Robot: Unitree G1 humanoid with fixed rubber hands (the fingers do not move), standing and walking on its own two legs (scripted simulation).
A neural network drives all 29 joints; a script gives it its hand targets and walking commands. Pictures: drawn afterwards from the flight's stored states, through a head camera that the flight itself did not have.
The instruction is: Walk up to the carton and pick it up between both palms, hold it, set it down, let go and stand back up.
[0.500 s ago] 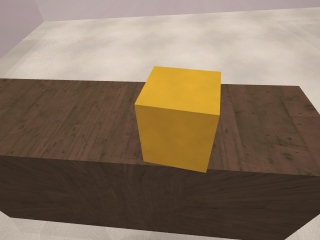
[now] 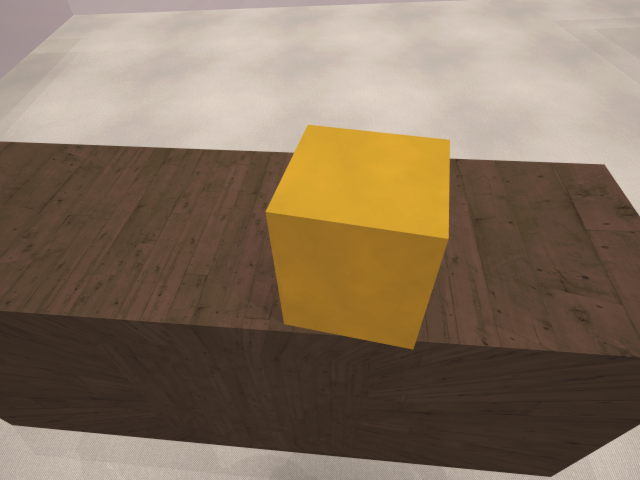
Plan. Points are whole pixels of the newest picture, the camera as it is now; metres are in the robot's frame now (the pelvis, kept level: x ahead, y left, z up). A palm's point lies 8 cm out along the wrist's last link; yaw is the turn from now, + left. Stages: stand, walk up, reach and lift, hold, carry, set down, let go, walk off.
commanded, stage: stand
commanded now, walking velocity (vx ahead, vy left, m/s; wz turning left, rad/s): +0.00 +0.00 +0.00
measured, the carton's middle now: (361, 238) +0.46 -0.04 +0.04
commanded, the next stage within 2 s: none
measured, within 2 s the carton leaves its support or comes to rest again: neither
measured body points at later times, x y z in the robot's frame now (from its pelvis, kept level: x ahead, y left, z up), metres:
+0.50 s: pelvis +0.03 +0.00 +0.00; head +0.04 +0.01 +0.45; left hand +0.04 +0.23 -0.15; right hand +0.04 -0.22 -0.15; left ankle +0.01 +0.10 -0.74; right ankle +0.05 -0.13 -0.74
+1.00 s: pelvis +0.04 +0.01 +0.01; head +0.05 +0.01 +0.45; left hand +0.04 +0.23 -0.16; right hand +0.04 -0.21 -0.15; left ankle +0.01 +0.10 -0.74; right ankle +0.05 -0.13 -0.74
